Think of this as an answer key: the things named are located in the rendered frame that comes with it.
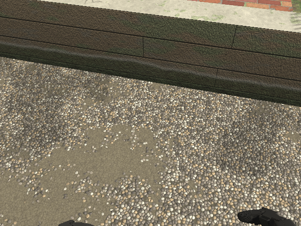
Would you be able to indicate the right robot hand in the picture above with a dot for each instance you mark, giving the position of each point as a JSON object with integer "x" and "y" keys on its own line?
{"x": 264, "y": 217}

